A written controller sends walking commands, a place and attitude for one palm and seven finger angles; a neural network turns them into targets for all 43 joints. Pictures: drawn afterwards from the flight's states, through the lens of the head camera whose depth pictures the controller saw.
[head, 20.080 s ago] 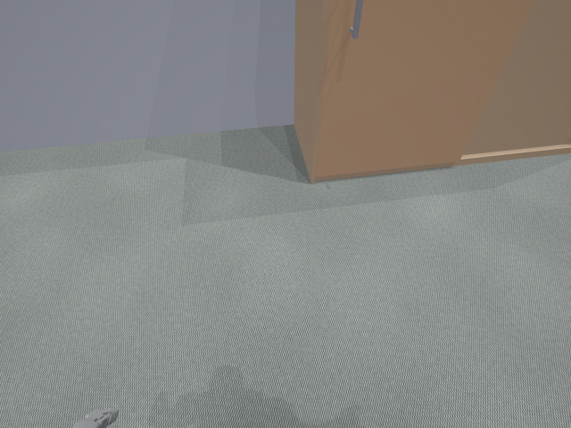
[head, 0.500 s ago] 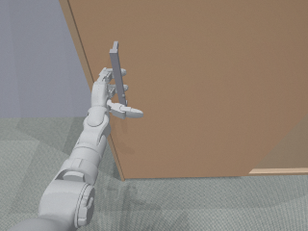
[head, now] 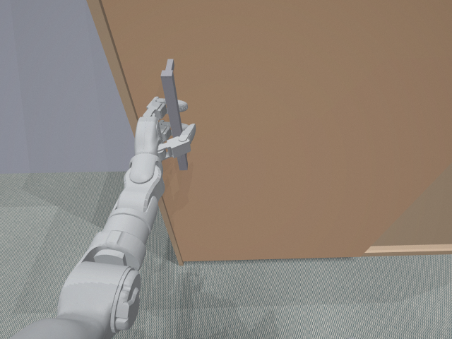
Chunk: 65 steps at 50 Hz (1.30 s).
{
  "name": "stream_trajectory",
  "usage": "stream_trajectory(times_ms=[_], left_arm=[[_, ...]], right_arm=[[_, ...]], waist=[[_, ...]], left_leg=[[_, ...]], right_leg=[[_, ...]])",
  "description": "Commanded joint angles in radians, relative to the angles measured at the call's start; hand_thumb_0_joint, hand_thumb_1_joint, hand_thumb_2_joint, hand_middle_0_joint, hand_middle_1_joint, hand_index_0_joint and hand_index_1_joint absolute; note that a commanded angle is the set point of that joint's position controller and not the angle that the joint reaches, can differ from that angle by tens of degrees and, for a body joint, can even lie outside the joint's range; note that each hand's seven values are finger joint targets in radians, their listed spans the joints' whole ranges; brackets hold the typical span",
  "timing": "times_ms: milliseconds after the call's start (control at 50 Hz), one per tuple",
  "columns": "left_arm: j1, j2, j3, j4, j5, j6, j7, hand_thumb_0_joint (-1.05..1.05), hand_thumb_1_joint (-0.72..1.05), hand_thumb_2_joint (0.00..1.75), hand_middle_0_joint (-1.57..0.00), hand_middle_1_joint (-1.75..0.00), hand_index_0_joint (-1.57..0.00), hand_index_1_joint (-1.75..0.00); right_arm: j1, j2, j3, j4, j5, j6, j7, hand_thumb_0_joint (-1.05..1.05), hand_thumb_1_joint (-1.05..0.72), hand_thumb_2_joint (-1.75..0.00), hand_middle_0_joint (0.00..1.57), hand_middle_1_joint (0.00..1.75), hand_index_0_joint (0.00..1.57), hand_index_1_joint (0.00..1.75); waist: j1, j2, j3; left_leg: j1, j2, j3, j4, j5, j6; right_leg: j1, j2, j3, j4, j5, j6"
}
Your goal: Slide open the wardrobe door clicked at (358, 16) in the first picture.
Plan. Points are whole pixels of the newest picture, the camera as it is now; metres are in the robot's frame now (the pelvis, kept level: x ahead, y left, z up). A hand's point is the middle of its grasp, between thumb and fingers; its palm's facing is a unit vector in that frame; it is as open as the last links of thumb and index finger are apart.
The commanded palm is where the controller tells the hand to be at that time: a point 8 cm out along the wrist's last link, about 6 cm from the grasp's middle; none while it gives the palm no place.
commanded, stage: grip the handle and tug to test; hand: left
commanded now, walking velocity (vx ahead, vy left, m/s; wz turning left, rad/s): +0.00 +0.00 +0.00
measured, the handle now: (177, 121) +0.50 +0.09 +0.11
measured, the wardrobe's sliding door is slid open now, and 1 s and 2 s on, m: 0.00 0.00 0.00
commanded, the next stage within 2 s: tug the door sideways, standing still in 0.82 s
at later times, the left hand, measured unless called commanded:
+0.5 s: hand (187, 137) +0.44 +0.07 +0.12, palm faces +0.01 -1.00 -0.01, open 5.5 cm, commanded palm +0.41 +0.12 +0.12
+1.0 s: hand (187, 138) +0.44 +0.07 +0.13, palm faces +0.00 -1.00 +0.00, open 5.7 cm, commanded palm +0.41 +0.11 +0.12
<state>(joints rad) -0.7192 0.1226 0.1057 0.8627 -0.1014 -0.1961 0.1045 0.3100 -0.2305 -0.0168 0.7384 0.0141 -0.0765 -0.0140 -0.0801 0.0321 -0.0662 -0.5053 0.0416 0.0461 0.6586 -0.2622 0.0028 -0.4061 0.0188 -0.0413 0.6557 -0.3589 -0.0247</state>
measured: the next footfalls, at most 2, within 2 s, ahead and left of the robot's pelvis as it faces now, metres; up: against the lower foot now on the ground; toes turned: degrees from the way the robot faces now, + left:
none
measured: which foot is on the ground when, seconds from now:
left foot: down 0.00-1.00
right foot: down 0.00-1.00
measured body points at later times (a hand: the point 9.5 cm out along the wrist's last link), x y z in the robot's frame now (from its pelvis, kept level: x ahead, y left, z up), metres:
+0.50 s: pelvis +0.00 -0.01 +0.00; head +0.03 -0.02 +0.45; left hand +0.44 +0.12 +0.13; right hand +0.08 -0.27 -0.12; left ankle +0.04 +0.12 -0.72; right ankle -0.02 -0.10 -0.72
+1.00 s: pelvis +0.05 -0.01 +0.01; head +0.06 -0.03 +0.46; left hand +0.43 +0.12 +0.13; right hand +0.15 -0.27 -0.10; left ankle +0.04 +0.12 -0.72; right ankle -0.02 -0.10 -0.72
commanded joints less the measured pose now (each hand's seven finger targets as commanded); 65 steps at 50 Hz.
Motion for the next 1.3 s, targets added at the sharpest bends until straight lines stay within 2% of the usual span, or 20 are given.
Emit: stream_trajectory(times_ms=[0,40,100,120,160,200,300,380,420,460,520,620,720,800,860,900,1000,1040,1120,1280], left_arm=[[-0.456,0.071,-0.022,-0.245,0.006,-0.082,-0.008,0.00,0.90,0.90,-0.45,-1.40,-0.45,-1.40],[-0.495,0.055,-0.035,-0.244,0.004,-0.077,-0.005,0.00,0.90,0.90,-0.45,-1.40,-0.45,-1.40],[-0.486,0.074,-0.019,-0.248,0.004,-0.076,-0.004,0.00,0.90,0.90,-0.45,-1.40,-0.45,-1.40],[-0.463,0.098,0.004,-0.247,0.004,-0.074,-0.002,0.00,0.90,0.90,-0.45,-1.40,-0.45,-1.40],[-0.477,0.090,-0.002,-0.243,0.003,-0.067,-0.002,0.00,0.90,0.90,-0.45,-1.40,-0.45,-1.40],[-0.445,0.113,0.017,-0.243,0.006,-0.069,-0.001,0.00,0.90,0.90,-0.45,-1.40,-0.45,-1.40],[-0.477,0.112,0.010,-0.216,0.010,-0.064,0.000,0.00,0.90,0.90,-0.45,-1.40,-0.45,-1.40],[-0.478,0.136,0.032,-0.226,0.005,-0.072,-0.010,0.00,0.90,0.90,-0.45,-1.40,-0.45,-1.40],[-0.409,0.138,0.043,-0.224,0.000,-0.071,-0.017,0.00,0.90,0.90,-0.45,-1.40,-0.45,-1.40],[-0.398,0.112,0.021,-0.243,-0.004,-0.069,-0.023,0.00,0.90,0.90,-0.45,-1.40,-0.45,-1.40],[-0.322,0.114,0.031,-0.297,-0.006,-0.067,-0.029,0.00,0.90,0.90,-0.45,-1.40,-0.45,-1.40],[-0.197,0.083,0.007,-0.388,-0.009,-0.042,-0.031,0.00,0.90,0.90,-0.45,-1.40,-0.45,-1.40],[-0.067,0.056,-0.016,-0.483,-0.007,0.009,-0.035,0.00,0.90,0.90,-0.45,-1.40,-0.45,-1.40],[0.013,0.082,0.005,-0.569,-0.008,0.053,-0.035,0.00,0.90,0.90,-0.45,-1.40,-0.45,-1.40],[0.050,0.048,-0.026,-0.648,-0.011,0.086,-0.040,0.00,0.90,0.90,-0.45,-1.40,-0.45,-1.40],[0.120,0.055,-0.021,-0.695,-0.010,0.104,-0.038,0.00,0.90,0.90,-0.45,-1.40,-0.45,-1.40],[-0.130,-0.003,-0.090,-0.679,0.007,0.132,-0.007,0.00,0.90,0.90,-0.45,-1.40,-0.45,-1.40],[-0.255,-0.034,-0.114,-0.649,0.017,0.130,0.012,0.00,0.90,0.90,-0.45,-1.40,-0.45,-1.40],[-0.269,-0.104,-0.167,-0.582,0.024,0.128,0.015,0.00,0.90,0.90,-0.45,-1.40,-0.45,-1.40],[-0.392,-0.205,-0.257,-0.459,0.030,0.078,0.016,0.00,0.90,0.90,-0.45,-1.40,-0.45,-1.40]], right_arm=[[0.008,-0.134,-0.049,-0.103,0.004,-0.043,-0.004,0.00,-0.90,-0.90,0.20,0.30,0.20,0.30],[0.008,-0.133,-0.049,-0.098,0.005,-0.046,-0.003,0.00,-0.90,-0.90,0.20,0.30,0.20,0.30],[0.013,-0.136,-0.051,-0.096,0.003,-0.044,-0.006,0.00,-0.90,-0.90,0.20,0.30,0.20,0.30],[0.012,-0.135,-0.051,-0.096,0.003,-0.043,-0.005,0.00,-0.90,-0.90,0.20,0.30,0.20,0.30],[0.007,-0.131,-0.046,-0.096,0.004,-0.041,-0.005,0.00,-0.90,-0.90,0.20,0.30,0.20,0.30],[0.011,-0.134,-0.048,-0.098,0.002,-0.039,-0.006,0.00,-0.90,-0.90,0.20,0.30,0.20,0.30],[0.005,-0.131,-0.044,-0.097,0.003,-0.034,-0.009,0.00,-0.90,-0.90,0.20,0.30,0.20,0.30],[0.001,-0.130,-0.042,-0.101,0.003,-0.033,-0.011,0.00,-0.90,-0.90,0.20,0.30,0.20,0.30],[-0.006,-0.129,-0.042,-0.110,0.006,-0.032,-0.009,0.00,-0.90,-0.90,0.20,0.30,0.20,0.30],[-0.012,-0.128,-0.042,-0.119,0.007,-0.033,-0.006,0.00,-0.90,-0.90,0.20,0.30,0.20,0.30],[-0.018,-0.128,-0.047,-0.136,0.008,-0.031,-0.004,0.00,-0.90,-0.90,0.20,0.30,0.20,0.30],[-0.034,-0.126,-0.048,-0.164,0.012,-0.027,0.001,0.00,-0.90,-0.90,0.20,0.30,0.20,0.30],[-0.047,-0.123,-0.051,-0.186,0.014,-0.015,0.005,0.00,-0.90,-0.90,0.20,0.30,0.20,0.30],[-0.055,-0.125,-0.052,-0.200,0.013,0.003,0.001,0.00,-0.90,-0.90,0.20,0.30,0.20,0.30],[-0.070,-0.114,-0.049,-0.213,0.016,0.013,0.002,0.00,-0.90,-0.90,0.20,0.30,0.20,0.30],[-0.072,-0.115,-0.050,-0.224,0.013,0.020,0.001,0.00,-0.90,-0.90,0.20,0.30,0.20,0.30],[-0.068,-0.111,-0.049,-0.182,0.008,0.032,-0.010,0.00,-0.90,-0.90,0.20,0.30,0.20,0.30],[-0.056,-0.105,-0.050,-0.151,0.002,0.031,-0.012,0.00,-0.90,-0.90,0.20,0.30,0.20,0.30],[-0.047,-0.101,-0.053,-0.136,-0.004,0.030,-0.008,0.00,-0.90,-0.90,0.20,0.30,0.20,0.30],[-0.044,-0.096,-0.048,-0.121,-0.006,0.014,0.004,0.00,-0.90,-0.90,0.20,0.30,0.20,0.30]], waist=[[-0.012,-0.060,-0.338],[-0.025,-0.070,-0.325],[-0.018,-0.084,-0.332],[-0.003,-0.069,-0.348],[-0.010,-0.070,-0.328],[0.002,-0.093,-0.325],[-0.013,-0.083,-0.289],[-0.005,-0.080,-0.323],[0.014,-0.074,-0.325],[0.010,-0.090,-0.317],[0.031,-0.074,-0.354],[0.048,-0.082,-0.346],[0.066,-0.086,-0.342],[0.080,-0.103,-0.352],[0.079,-0.085,-0.348],[0.094,-0.095,-0.367],[0.023,-0.076,-0.291],[-0.005,-0.066,-0.304],[-0.007,-0.066,-0.348],[-0.032,-0.077,-0.330]], left_leg=[[0.303,-0.037,-0.042,-0.037,0.209,0.014],[0.302,-0.037,-0.042,-0.035,0.194,0.016],[0.298,-0.040,-0.039,-0.038,0.202,0.018],[0.296,-0.040,-0.039,-0.041,0.214,0.016],[0.282,-0.044,-0.033,-0.040,0.200,0.018],[0.270,-0.044,-0.032,-0.045,0.201,0.019],[0.256,-0.047,-0.028,-0.046,0.166,0.020],[0.252,-0.053,-0.023,-0.046,0.176,0.022],[0.249,-0.054,-0.022,-0.046,0.187,0.021],[0.249,-0.055,-0.018,-0.047,0.190,0.022],[0.267,-0.053,-0.013,-0.049,0.231,0.021],[0.277,-0.051,-0.006,-0.056,0.283,0.021],[0.301,-0.050,0.001,-0.058,0.358,0.022],[0.314,-0.050,0.008,-0.064,0.409,0.021],[0.339,-0.049,0.013,-0.066,0.461,0.019],[0.354,-0.049,0.012,-0.065,0.512,0.019],[0.394,-0.041,-0.007,-0.058,0.501,0.020],[0.418,-0.040,-0.019,-0.046,0.513,0.020],[0.442,-0.042,-0.035,-0.025,0.563,0.019],[0.419,-0.043,-0.062,-0.020,0.425,0.015]], right_leg=[[0.001,0.031,0.010,-0.091,0.344,0.013],[-0.019,0.032,0.012,-0.097,0.335,0.016],[0.003,0.030,0.016,-0.099,0.352,0.017],[0.019,0.029,0.016,-0.094,0.369,0.014],[0.017,0.028,0.019,-0.100,0.368,0.017],[0.040,0.027,0.020,-0.102,0.372,0.017],[0.022,0.024,0.025,-0.113,0.347,0.021],[0.049,0.021,0.035,-0.109,0.385,0.023],[0.066,0.020,0.033,-0.107,0.397,0.020],[0.069,0.022,0.032,-0.108,0.413,0.023],[0.102,0.020,0.031,-0.098,0.458,0.021],[0.139,0.020,0.027,-0.095,0.529,0.022],[0.178,0.018,0.024,-0.095,0.621,0.026],[0.234,0.009,0.029,-0.098,0.719,0.035],[0.251,0.002,0.029,-0.098,0.801,0.040],[0.291,-0.001,0.027,-0.095,0.858,0.041],[0.187,0.008,0.022,-0.119,0.751,0.036],[0.143,0.009,0.020,-0.115,0.730,0.033],[0.123,0.007,0.013,-0.096,0.729,0.031],[0.039,0.018,0.001,-0.090,0.550,0.018]])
